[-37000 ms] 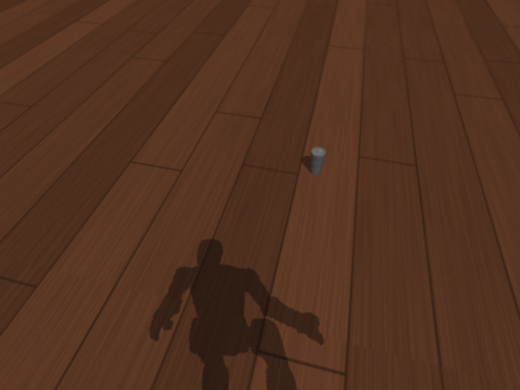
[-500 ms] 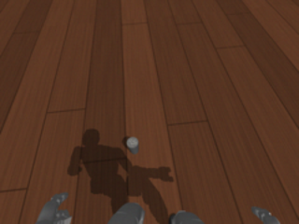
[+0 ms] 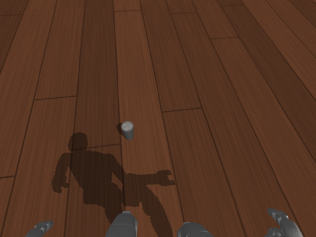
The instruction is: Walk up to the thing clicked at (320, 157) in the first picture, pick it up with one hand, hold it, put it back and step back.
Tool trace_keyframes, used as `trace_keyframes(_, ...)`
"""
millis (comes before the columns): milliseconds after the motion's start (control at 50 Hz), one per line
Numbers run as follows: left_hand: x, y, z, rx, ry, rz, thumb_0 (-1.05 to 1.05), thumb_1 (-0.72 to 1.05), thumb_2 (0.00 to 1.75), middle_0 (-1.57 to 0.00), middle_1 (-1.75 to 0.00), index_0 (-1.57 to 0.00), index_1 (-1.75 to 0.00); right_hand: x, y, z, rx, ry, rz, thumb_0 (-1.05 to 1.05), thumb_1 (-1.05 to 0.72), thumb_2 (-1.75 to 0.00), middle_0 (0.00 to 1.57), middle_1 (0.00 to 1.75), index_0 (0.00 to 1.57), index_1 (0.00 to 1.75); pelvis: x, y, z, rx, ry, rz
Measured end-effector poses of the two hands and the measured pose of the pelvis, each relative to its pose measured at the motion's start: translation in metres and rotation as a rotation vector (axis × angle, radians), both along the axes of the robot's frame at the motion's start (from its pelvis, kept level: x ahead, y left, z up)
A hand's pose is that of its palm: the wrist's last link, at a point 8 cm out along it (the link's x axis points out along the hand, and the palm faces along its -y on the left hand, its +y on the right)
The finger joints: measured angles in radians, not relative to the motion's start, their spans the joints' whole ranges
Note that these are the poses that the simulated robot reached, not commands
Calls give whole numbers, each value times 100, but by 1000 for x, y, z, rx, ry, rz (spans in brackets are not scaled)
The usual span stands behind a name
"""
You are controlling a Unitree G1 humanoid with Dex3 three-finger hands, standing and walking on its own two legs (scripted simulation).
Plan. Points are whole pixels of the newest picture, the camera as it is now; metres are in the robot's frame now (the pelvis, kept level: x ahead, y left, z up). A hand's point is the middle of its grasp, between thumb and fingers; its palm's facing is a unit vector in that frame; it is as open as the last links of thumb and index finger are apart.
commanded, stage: step back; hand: left
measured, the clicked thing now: (128, 131) +0.71 +0.22 -0.68
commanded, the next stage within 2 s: stand in 1.92 s
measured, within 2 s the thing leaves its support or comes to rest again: neither
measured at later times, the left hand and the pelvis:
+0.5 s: hand out of the picture -0.04 +0.22 -0.14, palm faces +0.04 -0.93 -0.36, open 7.4 cm; pelvis -0.16 -0.05 +0.00, yaw +5 degrees
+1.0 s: hand out of the picture -0.27 +0.16 -0.12, palm faces +0.08 -0.88 -0.47, open 7.4 cm; pelvis -0.31 -0.12 +0.01, yaw +5 degrees
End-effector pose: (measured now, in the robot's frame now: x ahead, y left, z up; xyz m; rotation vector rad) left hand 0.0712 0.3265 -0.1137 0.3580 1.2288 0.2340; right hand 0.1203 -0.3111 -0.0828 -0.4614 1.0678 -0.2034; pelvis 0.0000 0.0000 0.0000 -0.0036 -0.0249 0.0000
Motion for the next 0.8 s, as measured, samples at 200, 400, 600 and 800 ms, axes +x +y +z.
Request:
trace_keyframes(200, -66, -54, 27, 10, -30, -3, 0, 91, 90, -20, -30, -20, -30, -67, -35, -21, 77, 24, -52, 1, -90, -89, 20, 30, 20, 30, -58, -34, 7, 43, -10, 9)
trace_keyframes(400, -85, -53, 15, 22, -186, -8, 0, 90, 90, -20, -30, -20, -30, -157, -38, -31, 33, 144, 4, 1, -90, -90, 20, 30, 20, 30, -129, -45, -7, 21, -4, 99)
trace_keyframes(600, -176, -82, 8, -49, -97, 32, 0, 91, 90, -20, -30, -20, -30, -211, -57, -1, 17, 96, 18, 1, -90, -89, 21, 30, 20, 30, -189, -67, 9, -13, -3, 70)
trace_keyframes(800, -292, -123, 6, 22, 10, 30, 0, 91, 90, -20, -30, -20, -30, -237, -107, -27, 60, -20, 18, 1, -90, -90, 20, 30, 20, 30, -265, -110, -8, -38, -33, 41)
